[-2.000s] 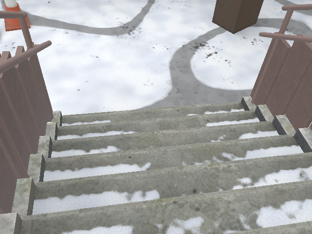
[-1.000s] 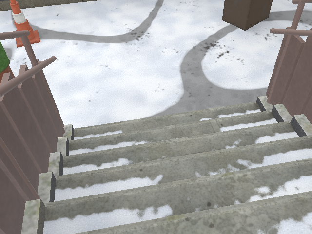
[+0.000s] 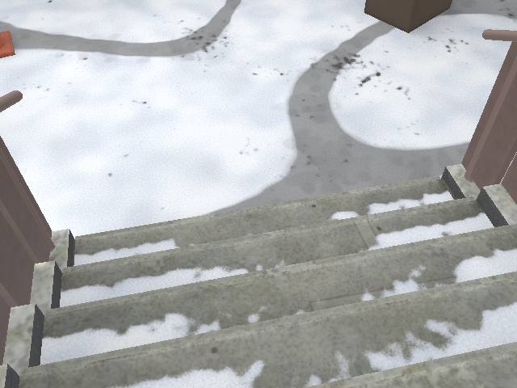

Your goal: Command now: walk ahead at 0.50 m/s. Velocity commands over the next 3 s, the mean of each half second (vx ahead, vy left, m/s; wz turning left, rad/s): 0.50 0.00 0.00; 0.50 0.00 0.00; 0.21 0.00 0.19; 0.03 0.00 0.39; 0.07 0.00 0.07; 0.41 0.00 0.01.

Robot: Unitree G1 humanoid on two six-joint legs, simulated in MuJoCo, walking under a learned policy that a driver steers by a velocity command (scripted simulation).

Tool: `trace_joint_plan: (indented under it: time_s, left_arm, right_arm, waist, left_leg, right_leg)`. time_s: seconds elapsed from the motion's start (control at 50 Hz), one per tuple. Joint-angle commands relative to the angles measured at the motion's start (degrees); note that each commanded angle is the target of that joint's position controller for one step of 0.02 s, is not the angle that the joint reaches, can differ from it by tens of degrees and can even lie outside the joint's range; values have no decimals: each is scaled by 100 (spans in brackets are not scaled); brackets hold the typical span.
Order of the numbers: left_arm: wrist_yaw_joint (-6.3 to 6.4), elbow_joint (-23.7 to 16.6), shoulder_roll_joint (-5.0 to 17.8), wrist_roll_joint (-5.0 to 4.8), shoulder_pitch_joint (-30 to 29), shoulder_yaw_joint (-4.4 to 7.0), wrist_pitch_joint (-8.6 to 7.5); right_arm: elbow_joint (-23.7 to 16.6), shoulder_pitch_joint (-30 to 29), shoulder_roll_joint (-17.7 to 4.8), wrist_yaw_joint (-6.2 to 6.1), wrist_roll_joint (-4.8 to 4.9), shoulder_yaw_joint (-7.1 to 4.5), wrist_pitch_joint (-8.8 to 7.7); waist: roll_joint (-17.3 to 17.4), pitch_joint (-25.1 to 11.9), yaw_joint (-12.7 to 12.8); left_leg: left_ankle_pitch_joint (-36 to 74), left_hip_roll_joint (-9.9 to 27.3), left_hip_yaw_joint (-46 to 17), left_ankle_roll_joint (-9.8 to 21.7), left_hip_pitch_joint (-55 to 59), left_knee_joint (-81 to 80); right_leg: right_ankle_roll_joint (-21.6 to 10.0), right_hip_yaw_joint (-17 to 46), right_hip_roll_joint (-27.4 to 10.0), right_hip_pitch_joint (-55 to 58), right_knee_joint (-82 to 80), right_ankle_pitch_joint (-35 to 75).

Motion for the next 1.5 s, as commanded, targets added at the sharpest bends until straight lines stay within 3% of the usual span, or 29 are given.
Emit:
trace_joint_plan:
  time_s: [0.02, 0.04, 0.06, 0.1, 0.18, 0.24, 0.32, 0.46, 0.52, 0.54, 0.56, 0.6, 0.64, 0.7, 0.76, 0.84, 0.92, 1.02, 1.06, 1.1, 1.14, 1.16, 1.18, 1.2, 1.24, 1.3, 1.36, 1.42, 1.5]
  left_arm:
    - [8, 888, 1127, -98, 3424, 332, 240]
    - [57, 958, 1347, -211, 3209, 402, 277]
    - [105, 890, 866, -133, 2575, 281, 271]
    - [96, 607, 369, 95, 1207, 34, 24]
    - [396, 1066, 543, 78, 1831, 71, -33]
    - [497, 1309, 527, -57, 2479, 103, -88]
    - [666, 1349, 328, -142, 2622, -28, -48]
    - [829, 1171, 681, -127, 2741, 122, 344]
    - [819, 1337, 677, -164, 2638, 157, 377]
    - [736, 1454, 577, -140, 2585, 159, 277]
    - [579, 1621, 51, -176, 3264, 78, 140]
    - [510, 930, 567, -427, 3004, 72, -136]
    - [714, 609, 666, -419, 1544, 94, 56]
    - [680, 678, 599, -183, 1970, 226, 233]
    - [600, 381, 311, 135, 1222, 235, 151]
    - [364, 139, 572, -60, 735, 301, 141]
    - [89, -172, 323, 168, -268, 193, -36]
    - [-18, -577, 197, -77, -679, 80, 76]
    - [-35, -495, 273, -100, -473, 88, -10]
    - [11, 245, 579, 37, 1390, 276, -42]
    - [-28, 884, 1057, 111, 3171, 262, 53]
    - [-29, 872, 1003, -8, 3013, 257, 170]
    - [8, 815, 799, -86, 2574, 185, 271]
    - [53, 651, 431, -31, 1938, 44, 279]
    - [103, 451, 485, 220, 951, -49, 223]
    - [279, 477, 591, 239, 1036, 45, 20]
    - [519, 656, 389, 123, 1112, -26, 212]
    - [563, 353, 1147, 169, 693, 110, 266]
    - [666, 367, 1043, -40, 1195, 217, 663]
  right_arm:
    - [-197, 1231, -462, 204, 194, -19, -298]
    - [-682, 454, -534, 174, 301, -16, -324]
    - [-853, -442, -663, 24, 299, -70, -182]
    - [-873, -666, -652, -108, 103, -190, 46]
    - [-1105, -821, -163, -14, -230, -205, -43]
    - [-1393, -1297, -562, 156, -94, -331, -71]
    - [-1713, -2195, -296, 384, -314, -261, -113]
    - [-2172, -2762, -226, 645, -43, -130, -103]
    - [-1560, -1442, -530, 609, -84, -312, -180]
    - [-1060, -11, -796, 544, -145, -430, -185]
    - [-714, 863, -890, 578, -237, -360, -171]
    - [-585, 1018, -1429, 502, 164, -501, 20]
    - [-780, -53, -650, 361, -109, -221, 23]
    - [-934, -1118, 41, 480, -224, 78, -263]
    - [-661, -674, -461, 157, -177, -23, -300]
    - [-297, 271, -585, 55, 4, -106, -300]
    - [-463, 140, -458, -101, -66, -29, -247]
    - [-522, 333, -528, -151, 11, -93, 52]
    - [-514, 348, -499, -190, 25, -114, 156]
    - [-320, 278, -409, -123, 2, -69, 174]
    - [-148, 1362, 74, 81, 131, 19, -16]
    - [-498, 1319, -362, 123, 216, 38, -127]
    - [-780, 680, -372, 114, 254, 70, -77]
    - [-914, -59, -416, 8, 207, 44, 81]
    - [-1055, -428, -344, -210, 112, -13, 487]
    - [-1193, -522, -406, -351, -47, -235, 444]
    - [-1572, -967, -17, -193, -93, -138, 504]
    - [-1675, -813, -369, -3, -70, -201, 579]
    - [-2538, -2278, -128, 0, -47, -111, 691]
  waist:
    - [-1768, -2039, 1109]
    - [-1561, -1939, 1107]
    - [22, -902, 947]
    - [903, 284, 221]
    - [-346, 206, 133]
    - [-70, -2, 324]
    - [-20, 306, 617]
    - [-87, 760, 1097]
    - [239, 403, 502]
    - [589, -98, -76]
    - [1972, -988, -95]
    - [2648, -1748, -129]
    - [251, -298, 154]
    - [283, 404, 1012]
    - [918, 286, 782]
    - [568, 123, 493]
    - [432, 563, 196]
    - [643, 787, -232]
    - [691, 663, -193]
    - [379, 99, 619]
    - [-1285, -1492, 947]
    - [-1567, -2489, 890]
    - [-1193, -2410, 888]
    - [-70, -1781, 793]
    - [583, -418, 250]
    - [116, 209, 155]
    - [-620, -426, 125]
    - [-465, -782, 29]
    - [-552, 214, 771]
  left_leg:
    - [-348, 8, -1315, -201, -4094, 3636]
    - [432, 197, -974, -298, -4733, 3131]
    - [1570, 647, -597, -159, -4817, 2374]
    - [3341, 1041, -939, -17, -3744, 693]
    - [4397, 1299, -472, -338, -2749, -1763]
    - [5815, 1436, -926, -147, -3737, -2510]
    - [8129, 946, -342, -37, -2165, -4568]
    - [6293, 1017, -514, -185, -2181, -6145]
    - [6257, 1100, -50, 146, -429, -6799]
    - [7211, 1305, -272, 396, 1492, -6499]
    - [9088, 1926, -647, 840, 3707, -4434]
    - [5295, 2950, -3080, 1743, 4230, -5494]
    - [3013, 2809, -3294, 1538, 2236, -6683]
    - [4262, 1963, -2139, 1005, -454, -6188]
    - [5870, 1454, -1212, 933, -1016, -6477]
    - [5027, 1708, -1654, 1003, 884, -5753]
    - [3226, 1141, -1029, 680, -868, -5288]
    - [3495, 1049, -1166, 740, -293, -4036]
    - [4180, 1038, -1291, 662, 387, -3183]
    - [4638, 658, -932, 434, -160, -1267]
    - [-961, -421, -900, -397, -3465, 3142]
    - [-769, 87, -1387, -686, -3949, 3485]
    - [-364, 448, -1286, -772, -4187, 2969]
    - [389, 761, -981, -716, -3835, 2219]
    - [1880, 844, -760, -651, -2704, 1263]
    - [3352, 672, -1064, -590, -2427, -441]
    - [4025, 841, -555, -684, -1716, -2942]
    - [4702, 748, -144, -693, -769, -1940]
    - [2203, 837, -237, -462, -2668, -2788]
  right_leg:
    - [-1517, 2265, -2033, 5299, 1737, 3529]
    - [-1934, 3270, -2428, 4872, 501, 33]
    - [-1717, 3393, -2217, 3435, -328, -2163]
    - [-1228, 3019, -1801, 632, -352, -1859]
    - [-1097, 1560, -854, -323, -214, 795]
    - [-1000, 1685, -948, 865, 298, 1]
    - [-624, 897, -328, -355, 817, -1512]
    - [-775, 1745, -521, 771, 2521, -1679]
    - [-598, 1554, -443, 620, 4216, -569]
    - [-323, 1237, 39, -486, 6110, -1385]
    - [90, 841, 1032, -2484, 8909, -5375]
    - [384, 1045, 758, -4324, 9744, -4714]
    - [245, 482, 134, -4575, 8806, -3095]
    - [-10, 1073, -409, -3326, 6730, -1477]
    - [360, 535, -428, -2179, 3900, 79]
    - [179, 1013, -493, -3477, 2980, 1201]
    - [105, 413, -147, -1522, 1128, 3359]
    - [350, 340, -10, -1230, 122, 2054]
    - [292, 369, -158, -992, -570, 1847]
    - [92, -68, -164, 1080, -926, 2835]
    - [-1005, 1266, -1963, 5391, 1793, 7589]
    - [-1567, 1994, -2373, 5729, 1958, 6676]
    - [-1720, 2172, -2455, 5056, 1351, 4163]
    - [-1585, 2081, -2157, 3642, 637, 2322]
    - [-1504, 2199, -2150, 665, -246, 1127]
    - [-1023, 1012, -1429, -216, -141, 2196]
    - [-725, 123, -1004, 559, 134, 3023]
    - [-958, 227, -1450, 196, 317, 2834]
    - [-1035, 702, -1771, 1168, 283, 945]
Next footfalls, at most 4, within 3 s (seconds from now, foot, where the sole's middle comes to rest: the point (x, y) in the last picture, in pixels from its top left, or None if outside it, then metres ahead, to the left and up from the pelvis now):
0.54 left None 0.42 0.14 -0.94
1.12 right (286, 355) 0.73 -0.11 -1.10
1.62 left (221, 371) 0.70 0.11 -1.10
2.16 right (287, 349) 0.76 -0.12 -1.10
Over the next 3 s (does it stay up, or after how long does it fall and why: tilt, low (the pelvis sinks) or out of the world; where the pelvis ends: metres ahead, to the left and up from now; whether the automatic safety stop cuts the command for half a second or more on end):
stays up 0.92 0.05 -0.43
